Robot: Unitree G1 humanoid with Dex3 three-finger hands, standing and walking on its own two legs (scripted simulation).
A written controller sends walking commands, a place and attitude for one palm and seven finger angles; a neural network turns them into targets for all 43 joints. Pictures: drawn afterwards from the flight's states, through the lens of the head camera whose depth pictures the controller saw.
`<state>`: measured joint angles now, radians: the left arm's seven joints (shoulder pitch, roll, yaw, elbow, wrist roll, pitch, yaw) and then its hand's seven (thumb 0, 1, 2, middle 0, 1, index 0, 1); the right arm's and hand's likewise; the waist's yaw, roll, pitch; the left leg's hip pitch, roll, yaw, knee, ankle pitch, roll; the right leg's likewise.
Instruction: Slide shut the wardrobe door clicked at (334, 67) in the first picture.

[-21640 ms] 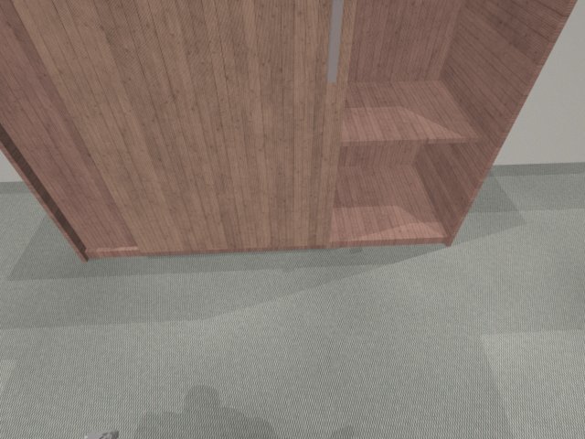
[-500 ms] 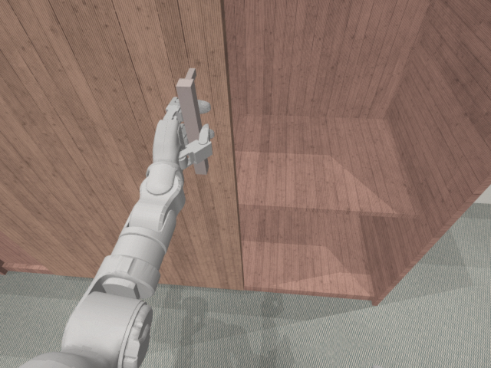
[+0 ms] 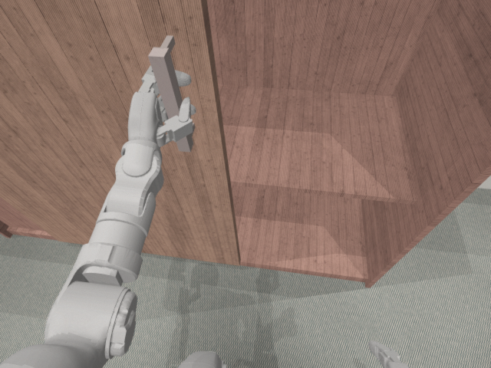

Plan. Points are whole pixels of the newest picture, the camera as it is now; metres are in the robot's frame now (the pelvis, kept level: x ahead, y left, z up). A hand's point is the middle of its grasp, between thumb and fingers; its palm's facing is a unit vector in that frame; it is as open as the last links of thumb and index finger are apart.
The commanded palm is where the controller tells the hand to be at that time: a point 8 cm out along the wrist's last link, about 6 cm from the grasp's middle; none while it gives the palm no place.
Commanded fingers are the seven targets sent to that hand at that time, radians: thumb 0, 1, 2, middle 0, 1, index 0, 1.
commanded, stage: step sideways, sliding the door along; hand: left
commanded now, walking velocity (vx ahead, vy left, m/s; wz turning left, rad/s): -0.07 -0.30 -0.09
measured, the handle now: (178, 99) +0.49 +0.15 +0.15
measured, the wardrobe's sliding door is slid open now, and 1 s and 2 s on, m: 0.51 0.35 0.04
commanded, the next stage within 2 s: none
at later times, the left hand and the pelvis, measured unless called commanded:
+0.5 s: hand (215, 119) +0.45 +0.08 +0.15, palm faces +0.34 -0.94 -0.06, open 6.5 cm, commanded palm +0.41 +0.06 +0.14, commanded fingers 0.00 0.90 0.90 -0.45 -1.40 -0.45 -1.40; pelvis +0.06 -0.13 -0.01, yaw +8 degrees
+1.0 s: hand (295, 127) +0.44 -0.04 +0.14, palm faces +0.32 -0.95 -0.05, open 6.8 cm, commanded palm +0.40 -0.07 +0.15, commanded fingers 0.00 0.90 0.90 -0.45 -1.40 -0.45 -1.40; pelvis +0.11 -0.22 -0.01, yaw +5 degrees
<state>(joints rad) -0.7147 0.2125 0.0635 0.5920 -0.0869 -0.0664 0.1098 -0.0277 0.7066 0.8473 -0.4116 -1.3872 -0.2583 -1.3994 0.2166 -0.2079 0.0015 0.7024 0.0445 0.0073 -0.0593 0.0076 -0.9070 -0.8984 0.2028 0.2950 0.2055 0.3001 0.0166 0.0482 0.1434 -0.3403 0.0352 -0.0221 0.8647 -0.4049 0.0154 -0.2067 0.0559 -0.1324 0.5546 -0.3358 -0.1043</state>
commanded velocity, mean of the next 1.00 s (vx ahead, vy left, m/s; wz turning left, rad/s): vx -0.25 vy -0.26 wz -0.23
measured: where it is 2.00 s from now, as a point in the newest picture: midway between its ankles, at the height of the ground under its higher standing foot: outside the picture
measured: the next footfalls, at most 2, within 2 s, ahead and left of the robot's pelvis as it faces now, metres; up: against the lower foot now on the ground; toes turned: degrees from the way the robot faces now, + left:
right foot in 0.34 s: +0.18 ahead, -0.29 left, +0.00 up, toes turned +2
left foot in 0.50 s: +0.06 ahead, +0.08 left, +0.00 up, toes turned +12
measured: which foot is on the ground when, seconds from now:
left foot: down 0.00-0.42, up 0.44-0.48, down 0.50-0.68, up 0.70-0.80, down 0.82-1.00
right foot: down 0.00-0.10, up 0.12-0.32, down 0.34-1.00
